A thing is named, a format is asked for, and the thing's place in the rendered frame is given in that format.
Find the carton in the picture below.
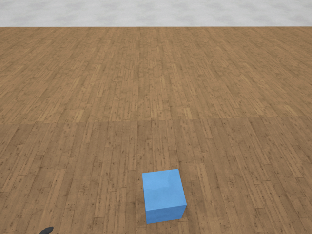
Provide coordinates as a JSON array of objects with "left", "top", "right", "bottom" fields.
[{"left": 142, "top": 169, "right": 187, "bottom": 224}]

